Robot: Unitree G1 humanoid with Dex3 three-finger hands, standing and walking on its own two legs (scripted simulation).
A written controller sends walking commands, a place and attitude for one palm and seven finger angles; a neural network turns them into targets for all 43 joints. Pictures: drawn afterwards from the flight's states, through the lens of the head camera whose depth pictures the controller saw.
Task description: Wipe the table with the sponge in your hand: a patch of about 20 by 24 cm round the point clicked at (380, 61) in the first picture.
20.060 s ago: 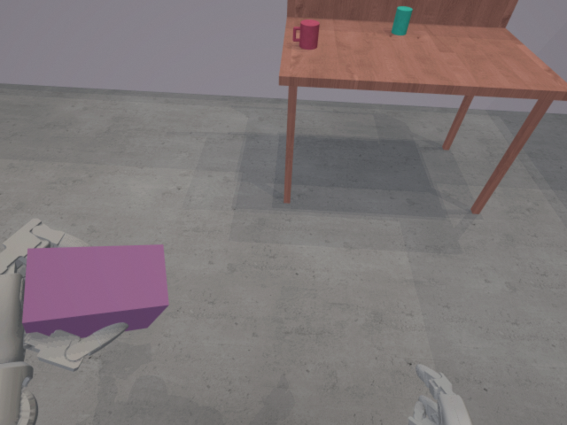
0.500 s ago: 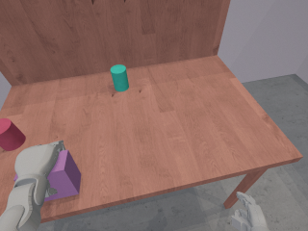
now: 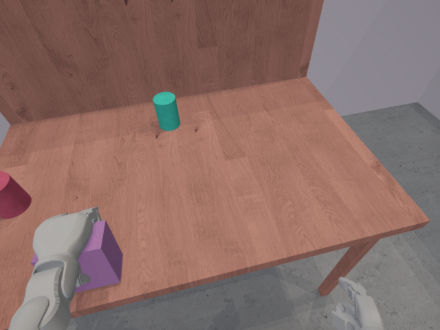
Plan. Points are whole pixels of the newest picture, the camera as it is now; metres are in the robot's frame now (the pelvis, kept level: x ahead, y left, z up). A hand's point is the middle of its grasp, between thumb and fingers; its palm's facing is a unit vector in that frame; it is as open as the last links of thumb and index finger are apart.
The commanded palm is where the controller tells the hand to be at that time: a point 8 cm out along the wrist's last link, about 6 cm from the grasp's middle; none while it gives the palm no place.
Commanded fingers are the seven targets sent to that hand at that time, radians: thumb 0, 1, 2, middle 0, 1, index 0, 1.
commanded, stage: lower the sponge onto the table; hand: left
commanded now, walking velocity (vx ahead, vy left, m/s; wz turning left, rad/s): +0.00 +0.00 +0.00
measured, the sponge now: (86, 263) +0.22 +0.31 -0.04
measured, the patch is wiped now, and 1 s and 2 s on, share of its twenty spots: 0.00 0.05 0.45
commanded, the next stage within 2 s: wipe forward along the first lane in 0.46 s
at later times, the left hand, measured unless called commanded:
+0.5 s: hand (80, 251) +0.23 +0.31 +0.00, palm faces -0.10 -0.05 -0.99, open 10.5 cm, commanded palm +0.21 +0.30 +0.04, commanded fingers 0.00 0.10 1.30 -1.20 -1.60 -1.20 -1.60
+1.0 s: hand (86, 228) +0.27 +0.32 -0.01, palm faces -0.15 +0.01 -0.99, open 10.4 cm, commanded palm +0.26 +0.32 +0.02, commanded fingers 0.00 0.10 1.30 -1.20 -1.60 -1.20 -1.60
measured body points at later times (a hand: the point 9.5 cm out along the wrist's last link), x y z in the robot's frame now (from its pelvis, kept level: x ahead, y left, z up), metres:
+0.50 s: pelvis +0.00 +0.00 +0.00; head +0.02 -0.02 +0.45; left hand +0.23 +0.31 +0.05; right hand +0.20 -0.24 -0.11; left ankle +0.00 +0.10 -0.74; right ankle -0.01 -0.12 -0.74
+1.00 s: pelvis -0.01 -0.01 -0.01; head +0.02 -0.03 +0.44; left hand +0.28 +0.32 +0.05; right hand +0.15 -0.26 -0.13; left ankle +0.00 +0.10 -0.74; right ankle -0.01 -0.12 -0.74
